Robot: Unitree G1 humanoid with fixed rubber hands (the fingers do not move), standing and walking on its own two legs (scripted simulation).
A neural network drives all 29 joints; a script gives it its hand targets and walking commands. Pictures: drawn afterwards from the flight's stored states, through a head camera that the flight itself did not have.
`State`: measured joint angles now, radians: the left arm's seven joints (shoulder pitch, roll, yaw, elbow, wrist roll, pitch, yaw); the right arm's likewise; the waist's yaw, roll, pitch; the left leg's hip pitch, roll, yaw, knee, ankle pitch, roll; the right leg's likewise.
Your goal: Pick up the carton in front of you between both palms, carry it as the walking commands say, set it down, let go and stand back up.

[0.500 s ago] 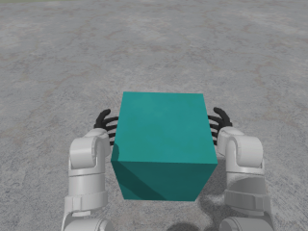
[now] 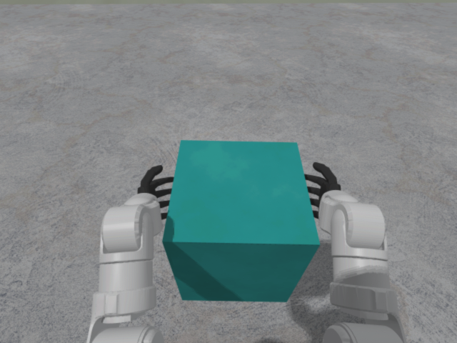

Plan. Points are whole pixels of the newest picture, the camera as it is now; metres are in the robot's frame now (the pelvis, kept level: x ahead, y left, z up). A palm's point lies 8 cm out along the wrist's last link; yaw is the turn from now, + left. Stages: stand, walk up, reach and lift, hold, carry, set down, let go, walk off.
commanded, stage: carry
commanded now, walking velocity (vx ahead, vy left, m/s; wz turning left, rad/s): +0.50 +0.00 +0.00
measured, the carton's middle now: (236, 225) +0.34 +0.01 +0.04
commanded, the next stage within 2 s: none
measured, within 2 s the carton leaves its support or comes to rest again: neither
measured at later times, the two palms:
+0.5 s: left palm (187, 138) +0.53 +0.12 +0.10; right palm (317, 136) +0.55 -0.18 +0.10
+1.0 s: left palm (183, 92) +0.78 +0.16 +0.09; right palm (284, 91) +0.78 -0.14 +0.09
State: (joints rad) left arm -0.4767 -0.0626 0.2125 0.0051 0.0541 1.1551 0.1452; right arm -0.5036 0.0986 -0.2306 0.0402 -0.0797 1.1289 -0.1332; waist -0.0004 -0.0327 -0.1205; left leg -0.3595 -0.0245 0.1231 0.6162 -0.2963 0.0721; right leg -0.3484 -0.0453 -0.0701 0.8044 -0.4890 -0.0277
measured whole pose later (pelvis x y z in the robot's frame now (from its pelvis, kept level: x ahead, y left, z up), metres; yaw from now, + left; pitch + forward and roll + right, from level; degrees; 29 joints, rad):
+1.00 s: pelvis +0.54 +0.01 +0.00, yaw -1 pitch +3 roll +1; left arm -0.04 -0.13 0.09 -0.45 0.08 1.26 0.11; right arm -0.07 0.13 -0.05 -0.41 -0.07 1.24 -0.12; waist -0.01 -0.03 -0.12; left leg -0.43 0.03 0.24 0.54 -0.16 0.09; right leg -0.22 -0.07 -0.06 1.04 -0.44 0.00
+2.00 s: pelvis +1.21 +0.01 -0.01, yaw +1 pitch +3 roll +1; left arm -0.02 -0.13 0.05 -0.56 0.07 1.24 0.11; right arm -0.03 0.13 -0.04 -0.55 -0.07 1.23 -0.12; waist 0.00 -0.03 -0.10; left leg -0.49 0.04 0.23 0.49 -0.04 0.06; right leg 0.12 -0.09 -0.19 0.41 -0.50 0.04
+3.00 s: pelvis +1.88 +0.00 +0.01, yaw +1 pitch +3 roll +1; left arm 0.00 -0.13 0.04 -0.58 0.07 1.22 0.11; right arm -0.01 0.13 -0.03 -0.59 -0.08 1.23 -0.12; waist 0.01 0.00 -0.09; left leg -0.54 0.07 0.20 0.50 -0.04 0.02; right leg 0.14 -0.04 -0.19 0.21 -0.40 0.02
